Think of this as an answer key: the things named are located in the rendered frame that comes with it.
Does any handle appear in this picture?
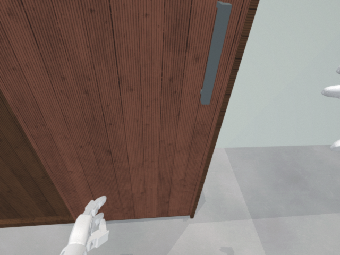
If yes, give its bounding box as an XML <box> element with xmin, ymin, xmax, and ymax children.
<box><xmin>200</xmin><ymin>1</ymin><xmax>232</xmax><ymax>105</ymax></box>

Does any robot left forearm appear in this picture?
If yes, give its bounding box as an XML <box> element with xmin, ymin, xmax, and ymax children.
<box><xmin>60</xmin><ymin>243</ymin><xmax>87</xmax><ymax>255</ymax></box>

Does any left robot hand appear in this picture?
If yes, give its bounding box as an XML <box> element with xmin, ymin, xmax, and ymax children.
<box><xmin>68</xmin><ymin>195</ymin><xmax>109</xmax><ymax>252</ymax></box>

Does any right robot hand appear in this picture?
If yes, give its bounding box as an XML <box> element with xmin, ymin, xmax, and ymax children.
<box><xmin>321</xmin><ymin>66</ymin><xmax>340</xmax><ymax>151</ymax></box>

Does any wardrobe door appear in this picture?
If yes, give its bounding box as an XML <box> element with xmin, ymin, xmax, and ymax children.
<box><xmin>0</xmin><ymin>0</ymin><xmax>251</xmax><ymax>221</ymax></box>
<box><xmin>0</xmin><ymin>89</ymin><xmax>71</xmax><ymax>219</ymax></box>

